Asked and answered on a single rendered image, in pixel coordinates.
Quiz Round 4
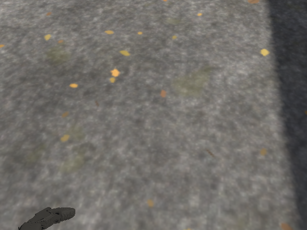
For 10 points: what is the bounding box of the robot left hand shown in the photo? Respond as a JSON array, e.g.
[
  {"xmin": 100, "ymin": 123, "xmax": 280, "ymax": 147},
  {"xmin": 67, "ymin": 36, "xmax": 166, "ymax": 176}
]
[{"xmin": 18, "ymin": 207, "xmax": 76, "ymax": 230}]

